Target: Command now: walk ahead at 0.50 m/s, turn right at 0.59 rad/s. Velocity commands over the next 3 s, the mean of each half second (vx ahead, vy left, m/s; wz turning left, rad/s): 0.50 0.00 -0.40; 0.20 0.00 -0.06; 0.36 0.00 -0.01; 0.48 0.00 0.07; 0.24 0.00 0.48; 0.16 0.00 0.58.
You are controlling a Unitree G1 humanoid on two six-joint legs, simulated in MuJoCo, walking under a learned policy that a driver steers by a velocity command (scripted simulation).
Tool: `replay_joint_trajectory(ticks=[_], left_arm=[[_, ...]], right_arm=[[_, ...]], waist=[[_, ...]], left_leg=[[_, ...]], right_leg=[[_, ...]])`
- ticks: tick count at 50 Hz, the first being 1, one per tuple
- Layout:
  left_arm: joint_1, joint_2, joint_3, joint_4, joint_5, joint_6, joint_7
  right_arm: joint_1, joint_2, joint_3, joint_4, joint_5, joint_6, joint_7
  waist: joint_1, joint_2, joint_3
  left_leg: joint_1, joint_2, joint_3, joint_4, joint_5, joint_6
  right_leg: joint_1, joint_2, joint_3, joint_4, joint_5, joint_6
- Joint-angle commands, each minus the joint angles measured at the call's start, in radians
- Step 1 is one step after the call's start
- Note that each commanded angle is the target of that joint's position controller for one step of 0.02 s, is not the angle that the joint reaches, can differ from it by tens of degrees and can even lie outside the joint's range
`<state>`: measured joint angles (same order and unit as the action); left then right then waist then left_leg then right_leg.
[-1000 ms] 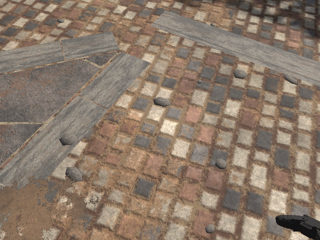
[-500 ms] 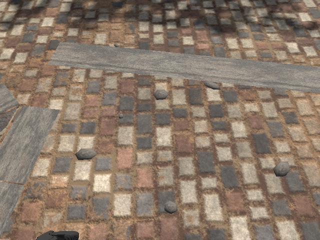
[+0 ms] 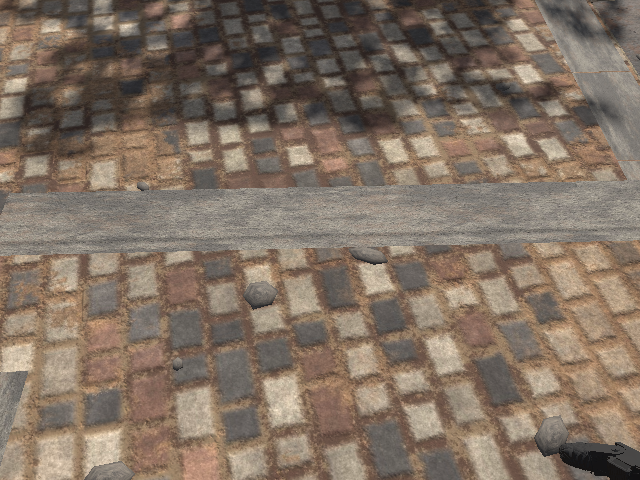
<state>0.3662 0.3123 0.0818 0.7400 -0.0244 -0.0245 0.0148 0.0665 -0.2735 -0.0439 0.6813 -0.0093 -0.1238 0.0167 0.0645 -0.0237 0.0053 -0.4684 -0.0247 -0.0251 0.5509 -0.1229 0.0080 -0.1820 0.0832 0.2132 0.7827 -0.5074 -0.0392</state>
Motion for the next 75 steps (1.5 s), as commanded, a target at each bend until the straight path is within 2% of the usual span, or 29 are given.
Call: replay_joint_trajectory(ticks=[1,3,6,15,19,21,23,24,25,26,27,29,34,43,45,46,48,51,53,56,58,61,63,67,71,72,73,74,75], left_arm=[[0.035,0.123,0.008,-0.098,-0.021,-0.025,0.0],[-0.088,0.128,0.017,-0.122,0.002,-0.015,-0.001],[-0.084,0.072,0.015,-0.129,-0.006,0.001,-0.014],[-0.285,-0.004,-0.02,-0.181,0.009,-0.019,-0.043],[-0.377,0.01,-0.021,-0.218,0.003,-0.027,-0.06],[-0.345,0.04,-0.008,-0.217,0.009,-0.029,-0.061],[-0.097,0.115,0.035,-0.139,0.017,-0.026,-0.05],[0.083,0.194,0.06,-0.104,0.021,-0.017,-0.032],[0.059,0.269,0.059,-0.107,0.029,-0.018,-0.029],[0.046,0.176,0.036,-0.118,0.028,-0.024,-0.033],[-0.021,0.142,0.021,-0.116,0.031,-0.03,-0.034],[-0.127,0.081,0.005,-0.11,0.026,-0.038,-0.041],[-0.209,0.076,0.001,-0.068,0.038,-0.056,-0.029],[-0.19,0.084,-0.007,0.043,0.021,-0.02,-0.013],[-0.12,0.034,-0.024,0.068,0.038,-0.023,-0.011],[0.02,0.006,-0.029,0.097,0.052,-0.026,-0.009],[-0.044,0.035,-0.029,0.103,0.04,-0.002,0.008],[-0.109,0.048,-0.022,0.089,0.025,0.031,0.013],[-0.102,0.035,-0.023,0.094,0.019,0.019,0.01],[-0.026,0.047,-0.014,0.152,0.02,-0.014,0.004],[0.021,0.127,0.013,0.187,0.012,-0.023,0.005],[0.072,0.096,0.01,0.202,0.015,-0.035,0.0],[0.111,0.091,0.009,0.221,0.009,-0.031,-0.003],[0.029,0.113,0.008,0.205,0.011,-0.016,-0.003],[-0.023,0.136,0.014,0.207,-0.001,-0.038,0.001],[-0.037,0.113,0.006,0.2,0.015,-0.043,0.001],[0.046,-0.024,-0.03,0.171,0.034,-0.056,-0.001],[0.026,0.014,-0.022,0.171,0.0,-0.074,-0.007],[-0.037,0.073,-0.005,0.148,-0.031,-0.085,-0.011]], right_arm=[[0.277,-0.18,-0.065,-0.002,0.009,0.006,-0.005],[0.187,-0.123,-0.044,-0.005,-0.002,0.019,-0.011],[0.153,-0.093,-0.036,0.015,-0.002,0.013,-0.015],[0.216,-0.169,-0.055,0.1,0.02,0.021,-0.011],[0.286,-0.203,-0.062,0.152,0.04,0.043,-0.01],[0.281,-0.223,-0.067,0.167,0.047,0.055,-0.013],[0.274,-0.207,-0.055,0.175,0.047,0.063,-0.02],[0.272,-0.153,-0.03,0.148,0.015,0.057,-0.023],[0.375,-0.042,0.006,0.123,0.004,0.037,-0.012],[0.306,-0.148,-0.019,0.142,0.03,0.022,-0.006],[0.231,-0.174,-0.028,0.114,0.05,0.017,-0.004],[0.197,-0.153,-0.028,0.121,0.02,0.025,-0.016],[0.231,-0.075,-0.013,0.139,0.005,0.08,-0.028],[0.089,-0.101,-0.015,0.12,-0.006,0.083,-0.014],[0.103,-0.165,-0.03,0.125,-0.019,0.079,-0.023],[0.059,-0.191,-0.032,0.119,-0.02,0.086,-0.031],[0.037,-0.09,-0.014,0.129,0.003,0.105,-0.02],[0.085,-0.154,-0.034,0.151,0.021,0.115,-0.017],[0.085,-0.148,-0.034,0.155,0.014,0.106,-0.023],[-0.051,-0.104,-0.026,0.113,0.023,0.089,-0.027],[-0.096,-0.059,-0.016,0.091,0.023,0.057,-0.017],[-0.148,-0.078,-0.019,0.071,0.027,0.021,0.004],[-0.197,-0.056,-0.01,0.054,0.046,0.019,0.025],[-0.168,-0.023,0.005,0.057,0.043,0.028,0.061],[0.139,-0.133,-0.057,0.156,0.032,0.062,0.025],[0.278,-0.173,-0.076,0.192,0.029,0.071,0.006],[0.35,-0.268,-0.083,0.203,0.012,0.072,-0.005],[0.33,-0.218,-0.066,0.203,0.018,0.061,0.003],[0.224,-0.179,-0.052,0.184,0.023,0.047,0.007]], waist=[[-0.143,0.23,-0.188],[-0.127,0.116,-0.039],[-0.088,0.157,0.004],[-0.13,0.079,0.051],[-0.144,0.092,0.079],[-0.102,0.116,0.048],[0.036,0.106,-0.11],[0.102,-0.01,-0.248],[-0.001,-0.251,-0.361],[0.048,-0.133,-0.362],[0.031,-0.116,-0.219],[-0.036,-0.03,-0.109],[-0.122,-0.047,-0.081],[-0.091,-0.051,-0.074],[-0.073,0.044,-0.097],[0.02,0.167,-0.144],[-0.028,0.171,-0.137],[-0.067,0.193,-0.062],[-0.059,0.219,-0.039],[0.0,0.118,-0.024],[0.003,-0.116,-0.002],[0.032,-0.135,0.074],[0.045,-0.097,0.101],[-0.009,-0.125,0.073],[-0.193,-0.098,-0.068],[-0.255,-0.038,-0.126],[-0.193,0.253,-0.254],[-0.201,0.252,-0.263],[-0.167,0.172,-0.095]], left_leg=[[0.701,0.428,-0.713,-0.273,-0.516,0.214],[0.477,0.337,-0.421,-0.287,-0.271,0.16],[0.349,0.274,-0.215,-0.352,-0.076,0.151],[0.382,0.258,0.04,-0.411,0.151,0.173],[0.484,0.306,0.041,-0.38,0.219,0.162],[0.529,0.314,0.059,-0.294,0.441,0.144],[0.437,0.248,0.138,0.006,0.65,0.092],[0.196,0.198,0.158,0.325,0.325,0.049],[-0.144,0.008,0.08,0.648,-0.449,-0.013],[-0.215,0.042,-0.059,0.753,-0.484,-0.013],[-0.259,0.08,-0.04,0.764,-0.422,-0.011],[-0.193,0.14,-0.021,0.649,-0.314,-0.024],[0.003,0.135,-0.009,0.4,-0.163,-0.067],[0.175,0.076,0.005,-0.04,0.088,-0.01],[0.333,0.163,-0.086,-0.135,0.513,0.035],[0.433,0.247,-0.163,-0.083,0.601,0.125],[0.366,0.216,-0.182,-0.12,0.237,0.158],[0.3,0.234,-0.288,-0.245,-0.421,0.165],[0.258,0.265,-0.359,-0.3,-0.495,0.179],[0.143,0.171,-0.187,-0.199,-0.282,0.115],[-0.045,0.006,0.056,0.087,-0.072,0.036],[-0.361,0.052,0.058,0.262,-0.375,0.035],[-0.476,0.092,0.056,0.269,-0.363,0.044],[-0.119,0.039,0.127,0.115,-0.08,0.037],[0.456,-0.036,0.138,0.018,0.031,0.098],[0.658,0.07,0.011,0.01,-0.016,0.133],[0.82,0.355,-0.452,-0.129,-0.165,0.263],[0.778,0.426,-0.752,-0.322,-0.37,0.331],[0.643,0.406,-0.647,-0.35,-0.446,0.296]], right_leg=[[-0.633,-0.072,-0.028,0.534,-0.013,0.021],[-0.594,-0.134,-0.078,0.495,0.126,0.028],[-0.505,-0.182,-0.103,0.404,0.199,0.032],[-0.464,-0.164,-0.179,-0.06,0.497,0.037],[-0.439,-0.145,-0.216,-0.183,0.432,0.002],[-0.347,-0.109,-0.246,-0.231,0.361,-0.033],[0.045,-0.052,-0.286,-0.292,0.43,-0.086],[0.366,-0.233,-0.06,-0.249,0.479,-0.147],[0.581,-0.475,0.436,-0.377,0.413,-0.311],[0.538,-0.475,0.453,-0.422,0.487,-0.305],[0.417,-0.441,0.265,-0.412,0.706,-0.275],[0.194,-0.349,0.057,-0.429,0.929,-0.225],[-0.04,-0.295,-0.118,-0.522,1.054,-0.221],[-0.002,-0.271,-0.137,-0.424,0.754,-0.142],[-0.036,-0.173,-0.166,-0.322,0.516,-0.048],[-0.106,-0.109,-0.194,-0.301,0.27,0.003],[-0.094,-0.095,-0.217,-0.315,0.158,0.034],[-0.175,-0.069,-0.25,-0.227,0.053,0.005],[-0.147,-0.076,-0.234,-0.228,0.075,-0.028],[0.009,-0.13,-0.178,-0.383,0.139,-0.089],[0.179,-0.271,0.04,-0.515,0.22,-0.137],[0.391,-0.432,0.151,-0.493,0.62,-0.212],[0.477,-0.431,0.105,-0.493,0.675,-0.198],[0.231,-0.333,-0.072,-0.555,0.762,-0.134],[0.015,-0.256,-0.199,-0.281,1.001,-0.052],[-0.144,-0.218,-0.216,-0.055,0.818,-0.021],[-0.343,-0.077,-0.217,0.34,0.112,0.026],[-0.469,-0.051,-0.094,0.512,-0.06,0.024],[-0.555,-0.117,-0.098,0.552,0.005,0.003]])
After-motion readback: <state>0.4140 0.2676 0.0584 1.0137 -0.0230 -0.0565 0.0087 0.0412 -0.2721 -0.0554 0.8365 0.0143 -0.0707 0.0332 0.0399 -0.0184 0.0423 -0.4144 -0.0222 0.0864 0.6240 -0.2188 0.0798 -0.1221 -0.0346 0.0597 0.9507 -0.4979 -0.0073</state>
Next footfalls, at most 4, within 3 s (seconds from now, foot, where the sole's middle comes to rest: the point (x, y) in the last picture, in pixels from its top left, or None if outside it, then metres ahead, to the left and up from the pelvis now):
0.46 right None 0.38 -0.18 -0.76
0.88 left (342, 443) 0.55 0.01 -0.76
1.44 left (353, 370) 0.72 0.00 -0.76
1.98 right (480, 291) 0.96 -0.31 -0.76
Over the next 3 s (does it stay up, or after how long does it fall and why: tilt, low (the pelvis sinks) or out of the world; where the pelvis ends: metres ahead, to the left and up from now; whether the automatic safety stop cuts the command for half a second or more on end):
stays up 1.09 -0.20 0.02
